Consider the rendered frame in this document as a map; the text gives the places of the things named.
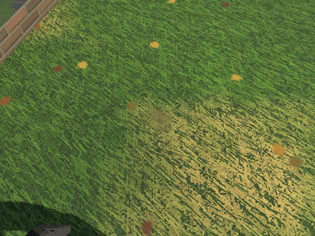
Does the left robot hand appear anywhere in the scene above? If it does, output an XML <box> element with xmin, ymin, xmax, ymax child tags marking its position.
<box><xmin>26</xmin><ymin>224</ymin><xmax>71</xmax><ymax>236</ymax></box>

